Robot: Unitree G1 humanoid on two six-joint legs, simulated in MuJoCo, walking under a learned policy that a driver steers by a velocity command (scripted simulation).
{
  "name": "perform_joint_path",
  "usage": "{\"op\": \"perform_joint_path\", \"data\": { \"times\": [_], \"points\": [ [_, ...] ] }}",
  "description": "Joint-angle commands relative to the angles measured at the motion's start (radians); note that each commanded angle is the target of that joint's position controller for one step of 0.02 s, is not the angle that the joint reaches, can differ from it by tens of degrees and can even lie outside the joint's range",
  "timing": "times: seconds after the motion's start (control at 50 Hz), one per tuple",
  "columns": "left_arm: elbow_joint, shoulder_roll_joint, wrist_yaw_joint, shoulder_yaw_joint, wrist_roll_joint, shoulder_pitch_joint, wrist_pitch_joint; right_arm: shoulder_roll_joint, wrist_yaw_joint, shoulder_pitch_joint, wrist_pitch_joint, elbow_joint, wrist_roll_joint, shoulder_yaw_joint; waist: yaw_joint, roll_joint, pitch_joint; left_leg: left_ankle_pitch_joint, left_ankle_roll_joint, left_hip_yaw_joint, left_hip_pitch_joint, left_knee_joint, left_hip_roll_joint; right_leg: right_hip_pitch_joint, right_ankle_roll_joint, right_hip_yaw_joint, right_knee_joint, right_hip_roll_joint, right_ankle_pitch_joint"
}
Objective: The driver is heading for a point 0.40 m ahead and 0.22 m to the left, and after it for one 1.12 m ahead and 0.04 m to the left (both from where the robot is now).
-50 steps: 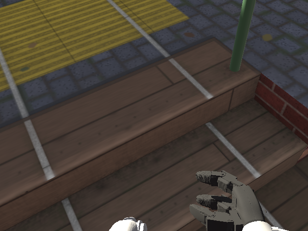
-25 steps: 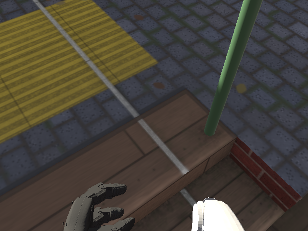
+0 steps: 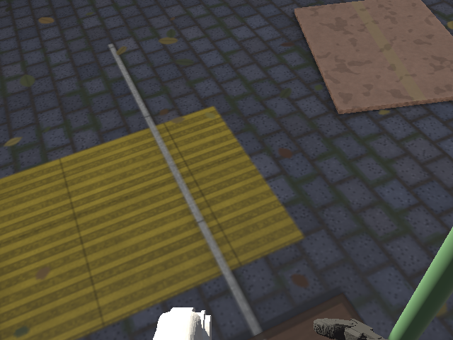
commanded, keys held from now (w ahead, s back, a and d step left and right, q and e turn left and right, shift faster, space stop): w+q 0.66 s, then w+e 0.34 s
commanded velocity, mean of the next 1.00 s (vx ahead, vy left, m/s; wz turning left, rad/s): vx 0.50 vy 0.00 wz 0.38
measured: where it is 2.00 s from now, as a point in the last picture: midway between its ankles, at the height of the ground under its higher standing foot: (193, 160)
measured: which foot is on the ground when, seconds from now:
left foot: up 0.00-0.14, down 0.16-0.66, up 0.68-1.00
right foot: down 0.00-0.16, up 0.18-0.64, down 0.66-1.00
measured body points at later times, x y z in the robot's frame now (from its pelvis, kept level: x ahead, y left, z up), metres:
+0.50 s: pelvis +0.31 +0.04 +0.14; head +0.34 +0.06 +0.59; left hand +0.51 +0.29 +0.09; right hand +0.40 -0.20 +0.02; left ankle +0.22 +0.05 -0.59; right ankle +0.51 -0.07 -0.49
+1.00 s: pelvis +0.60 +0.12 +0.15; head +0.61 +0.13 +0.60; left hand +0.47 +0.36 +0.03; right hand +0.89 +0.04 +0.09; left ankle +0.65 +0.29 -0.56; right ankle +0.58 -0.01 -0.59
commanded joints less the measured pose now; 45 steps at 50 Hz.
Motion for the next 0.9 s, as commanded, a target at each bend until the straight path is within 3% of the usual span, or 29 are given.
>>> {"op": "perform_joint_path", "data": {
  "times": [0.02, 0.06, 0.08, 0.1, 0.12, 0.14, 0.16, 0.18, 0.2, 0.22, 0.24, 0.28, 0.3, 0.34, 0.38, 0.44, 0.48, 0.5, 0.52, 0.56, 0.62, 0.64, 0.66, 0.68, 0.7, 0.74, 0.78, 0.84, 0.9],
  "points": [
    [-0.033, 0.117, 0.052, 0.014, -0.016, 0.121, 0.001, -0.031, 0.022, -0.238, -0.007, -0.133, 0.008, 0.012, 0.035, -0.149, 0.095, -0.141, -0.007, 0.156, -0.031, -0.222, 0.038, 0.083, 0.029, 0.138, -0.302, -0.216, 0.537],
    [-0.05, 0.14, 0.089, 0.022, -0.045, 0.147, -0.002, -0.039, 0.03, -0.222, 0.001, -0.106, 0.028, 0.011, 0.05, -0.13, 0.046, -0.298, 0.016, 0.222, 0.036, -0.389, 0.043, 0.263, 0.014, 0.069, -0.274, -0.218, 0.822],
    [-0.086, 0.151, 0.105, 0.025, -0.056, 0.092, 0.007, -0.034, 0.018, -0.176, 0.002, -0.094, 0.038, 0.011, 0.003, -0.1, 0.055, -0.319, 0.031, 0.247, 0.164, -0.531, 0.029, 0.232, 0.019, 0.015, -0.238, -0.215, 1.111],
    [-0.113, 0.173, 0.11, 0.028, -0.067, 0.056, 0.007, -0.036, 0.01, -0.131, 0.005, -0.082, 0.055, 0.013, -0.038, -0.115, 0.033, -0.338, 0.051, 0.311, 0.364, -0.689, -0.027, 0.169, 0.026, -0.022, -0.185, -0.225, 1.475],
    [-0.134, 0.242, 0.111, 0.052, -0.058, 0.056, 0.011, -0.051, 0.0, -0.058, 0.013, -0.063, 0.07, 0.003, -0.062, -0.213, -0.026, -0.387, 0.062, 0.34, 0.498, -0.753, -0.074, 0.181, 0.003, -0.004, -0.101, -0.269, 1.763],
    [-0.157, 0.267, 0.109, 0.063, -0.061, 0.014, 0.016, -0.098, -0.008, 0.063, 0.024, -0.025, 0.049, -0.018, -0.109, -0.276, -0.097, -0.423, 0.089, 0.328, 0.6, -0.805, -0.11, 0.223, -0.013, 0.003, 0.062, -0.306, 1.935],
    [-0.202, 0.285, 0.087, 0.068, -0.086, -0.037, 0.015, -0.167, -0.012, 0.187, 0.02, 0.001, 0.038, -0.044, -0.151, -0.307, -0.191, -0.421, 0.123, 0.257, 0.789, -0.904, -0.154, 0.189, -0.035, 0.02, 0.292, -0.313, 2.017],
    [-0.265, 0.302, 0.064, 0.074, -0.087, -0.091, -0.001, -0.253, -0.009, 0.283, 0.009, -0.013, 0.019, -0.077, -0.226, -0.258, -0.27, -0.442, 0.181, -0.044, 1.046, -1.095, -0.077, -0.028, -0.015, 0.031, 0.617, -0.281, 1.717],
    [-0.358, 0.188, 0.006, 0.056, -0.063, -0.19, -0.013, -0.376, -0.016, 0.247, 0.004, 0.005, 0.047, -0.124, -0.188, 0.083, -0.252, -0.552, 0.312, -0.656, 1.218, -1.501, 0.131, -0.48, 0.059, 0.076, 1.103, 0.019, 0.363],
    [-0.422, 0.21, -0.02, 0.073, -0.025, -0.25, -0.03, -0.392, -0.019, 0.196, 0.004, -0.011, 0.041, -0.143, -0.148, 0.06, -0.265, -0.408, 0.3, -0.954, 1.252, -1.701, 0.177, -0.669, 0.063, 0.324, 1.4, 0.076, 0.187],
    [-0.448, 0.161, -0.031, 0.059, -0.018, -0.229, -0.033, -0.351, -0.014, 0.185, -0.015, 0.027, 0.031, -0.134, -0.073, -0.045, -0.167, -0.401, 0.252, -0.863, 1.181, -1.686, 0.207, -0.756, 0.041, 0.381, 1.415, 0.017, 0.229],
    [-0.502, 0.071, 0.013, 0.024, -0.008, -0.283, -0.017, -0.258, -0.013, 0.182, -0.057, 0.098, -0.008, -0.112, 0.014, -0.189, 0.033, -0.08, 0.198, -0.642, 0.937, -1.585, 0.16, -0.801, 0.033, 0.375, 1.451, -0.006, 0.189],
    [-0.527, 0.058, 0.026, 0.014, -0.001, -0.285, 0.002, -0.223, -0.007, 0.168, -0.076, 0.113, -0.018, -0.1, 0.043, -0.161, 0.035, -0.022, 0.184, -0.571, 0.888, -1.579, 0.129, -0.828, 0.028, 0.369, 1.54, -0.002, 0.135],
    [-0.54, 0.012, 0.046, -0.011, 0.024, -0.279, 0.054, -0.247, 0.007, 0.193, -0.11, 0.185, -0.006, -0.096, 0.103, -0.147, 0.06, 0.004, 0.114, -0.385, 0.818, -1.599, 0.069, -0.869, -0.008, 0.378, 1.511, -0.033, 0.124],
    [-0.557, 0.102, 0.04, -0.003, 0.036, -0.32, 0.079, -0.301, 0.018, 0.183, -0.124, 0.168, 0.02, -0.108, 0.107, -0.124, 0.123, -0.026, 0.08, -0.273, 0.753, -1.676, 0.002, -0.807, 0.012, 0.355, 1.104, -0.088, 0.125],
    [-0.526, 0.144, 0.018, 0.012, 0.029, -0.394, 0.076, -0.31, 0.007, 0.305, -0.144, 0.174, 0.051, -0.099, -0.002, -0.017, -0.004, 0.453, 0.076, -0.218, 0.916, -1.692, -0.029, -0.631, 0.041, 0.224, 0.808, -0.066, 0.256],
    [-0.582, 0.112, -0.007, -0.007, 0.011, -0.546, 0.064, -0.356, -0.008, 0.381, -0.14, 0.16, 0.028, -0.115, -0.062, -0.069, 0.001, 0.512, 0.052, -0.265, 1.066, -1.728, 0.01, -0.641, 0.051, 0.217, 0.53, -0.053, 0.306],
    [-0.599, 0.1, -0.017, -0.008, -0.024, -0.612, 0.062, -0.371, -0.012, 0.37, -0.136, 0.139, 0.023, -0.124, -0.079, -0.042, 0.013, 0.506, 0.036, -0.274, 1.1, -1.767, 0.021, -0.593, 0.063, 0.211, 0.402, -0.028, 0.313],
    [-0.592, 0.114, -0.024, -0.005, -0.027, -0.632, 0.062, -0.375, -0.012, 0.378, -0.128, 0.128, 0.024, -0.13, -0.096, -0.002, 0.012, 0.538, 0.026, -0.279, 1.15, -1.777, 0.022, -0.56, 0.064, 0.204, 0.317, -0.003, 0.331],
    [-0.591, 0.156, -0.026, 0.006, -0.029, -0.611, 0.062, -0.388, -0.01, 0.348, -0.117, 0.113, 0.039, -0.137, -0.061, 0.064, -0.008, 0.669, 0.008, -0.289, 1.253, -1.719, 0.036, -0.491, 0.051, 0.234, 0.228, 0.018, 0.308],
    [-0.527, 0.228, 0.013, 0.033, -0.013, -0.449, 0.045, -0.405, -0.002, 0.33, -0.09, 0.083, 0.029, -0.146, 0.006, 0.077, -0.12, 0.924, -0.04, -0.286, 1.322, -1.442, 0.029, -0.242, 0.015, 0.249, 0.101, 0.078, 0.226],
    [-0.484, 0.261, 0.028, 0.05, -0.017, -0.299, 0.027, -0.402, 0.006, 0.269, -0.093, 0.05, 0.032, -0.148, 0.091, 0.038, -0.166, 0.832, -0.06, -0.278, 1.213, -1.271, 0.013, -0.018, -0.014, 0.309, 0.012, 0.011, 0.374],
    [-0.463, 0.321, 0.046, 0.071, 0.001, -0.135, 0.023, -0.321, 0.01, 0.257, -0.113, 0.01, 0.03, -0.122, 0.152, -0.052, -0.282, 0.412, -0.054, -0.225, 1.032, -1.024, -0.03, 0.245, -0.048, 0.436, 0.051, -0.178, 0.298],
    [-0.463, 0.366, 0.043, 0.077, 0.043, -0.182, 0.028, -0.217, 0.01, 0.44, -0.119, -0.002, 0.06, -0.092, 0.023, -0.313, -0.362, -0.406, -0.093, -0.112, 0.698, -0.741, -0.148, 0.494, -0.214, 0.864, 0.066, -0.45, 0.446],
    [-0.469, 0.295, 0.03, 0.079, 0.023, -0.194, 0.04, -0.286, 0.002, 0.429, -0.115, 0.03, 0.02, -0.096, 0.049, -0.222, -0.336, -0.307, -0.08, -0.098, 0.626, -0.639, -0.089, 0.382, -0.253, 0.988, -0.033, -0.402, 0.229],
    [-0.462, 0.189, 0.019, 0.052, -0.001, -0.285, 0.035, -0.302, 0.016, 0.269, -0.108, -0.005, 0.003, -0.098, 0.031, -0.057, -0.099, -0.156, -0.098, -0.111, 0.606, -0.684, -0.045, 0.114, -0.215, 0.773, -0.127, -0.303, 0.127],
    [-0.411, 0.2, 0.02, 0.053, -0.013, -0.249, 0.025, -0.298, 0.039, 0.215, -0.093, -0.042, -0.009, -0.094, 0.006, -0.083, -0.013, -0.171, -0.119, -0.1, 0.6, -0.748, -0.012, 0.001, -0.193, 0.649, -0.158, -0.233, 0.284],
    [-0.365, 0.216, 0.015, 0.056, -0.023, -0.201, 0.011, -0.274, 0.049, 0.201, -0.078, -0.054, -0.021, -0.073, -0.025, -0.115, 0.012, -0.178, -0.148, -0.034, 0.609, -0.916, 0.039, -0.055, -0.178, 0.562, -0.193, -0.187, 0.436],
    [-0.357, 0.254, 0.007, 0.069, -0.023, -0.213, 0.021, -0.24, 0.06, 0.115, -0.081, -0.085, -0.005, -0.042, -0.022, -0.164, 0.046, -0.029, -0.165, -0.002, 0.763, -1.219, 0.062, -0.206, -0.134, 0.453, -0.232, -0.113, 0.384]
  ]
}}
